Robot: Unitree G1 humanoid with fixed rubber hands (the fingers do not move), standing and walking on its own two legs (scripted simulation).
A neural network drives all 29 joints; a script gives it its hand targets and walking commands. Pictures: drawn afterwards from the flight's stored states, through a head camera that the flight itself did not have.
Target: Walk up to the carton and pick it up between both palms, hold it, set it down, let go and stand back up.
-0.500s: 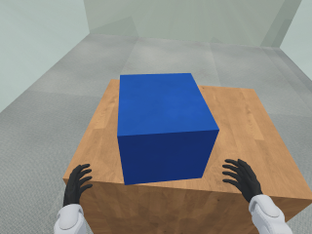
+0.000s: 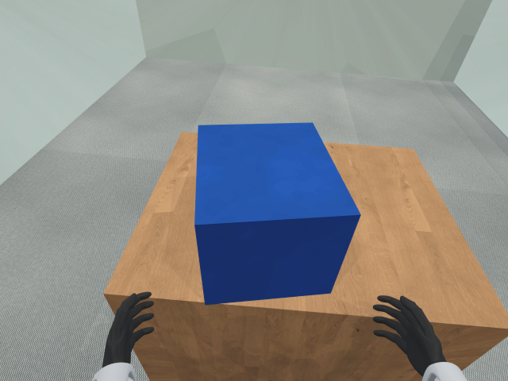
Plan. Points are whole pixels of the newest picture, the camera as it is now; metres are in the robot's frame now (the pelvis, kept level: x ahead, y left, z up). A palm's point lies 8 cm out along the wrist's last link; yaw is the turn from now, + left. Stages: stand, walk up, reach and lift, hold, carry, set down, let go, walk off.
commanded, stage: set down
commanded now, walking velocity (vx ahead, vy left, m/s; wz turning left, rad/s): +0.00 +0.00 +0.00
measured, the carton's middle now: (262, 207) +0.48 +0.06 +0.01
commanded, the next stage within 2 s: let go in 1.74 s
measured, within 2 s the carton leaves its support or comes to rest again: neither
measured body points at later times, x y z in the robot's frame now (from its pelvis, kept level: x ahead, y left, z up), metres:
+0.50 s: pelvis +0.01 +0.01 +0.00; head -0.01 +0.03 +0.45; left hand +0.18 +0.24 -0.03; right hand +0.24 -0.21 -0.02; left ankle +0.00 +0.15 -0.74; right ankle +0.01 -0.10 -0.74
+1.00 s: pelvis +0.02 +0.01 +0.00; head +0.00 +0.03 +0.45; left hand +0.17 +0.24 -0.04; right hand +0.22 -0.21 -0.04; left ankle +0.00 +0.15 -0.74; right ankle +0.01 -0.10 -0.74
